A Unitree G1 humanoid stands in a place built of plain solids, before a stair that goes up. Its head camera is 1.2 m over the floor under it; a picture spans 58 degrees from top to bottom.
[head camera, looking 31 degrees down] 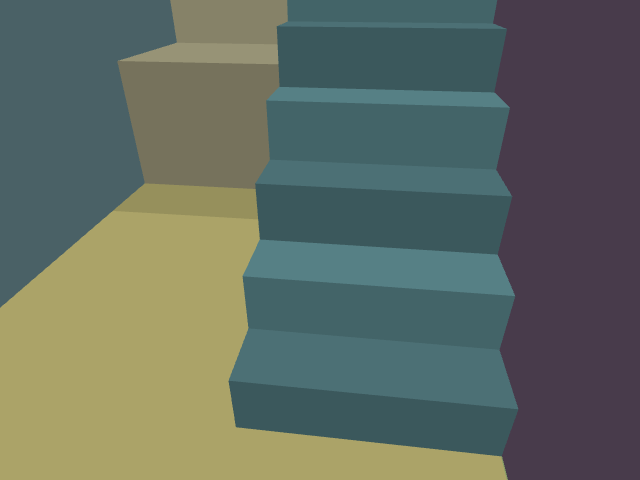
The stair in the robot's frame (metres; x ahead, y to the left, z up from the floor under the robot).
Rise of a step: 0.21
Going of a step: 0.22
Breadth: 0.81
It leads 7 degrees to the right of straight ahead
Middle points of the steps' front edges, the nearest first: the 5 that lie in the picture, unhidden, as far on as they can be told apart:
0.81 -0.13 0.21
1.03 -0.16 0.42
1.25 -0.19 0.64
1.47 -0.21 0.85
1.68 -0.24 1.06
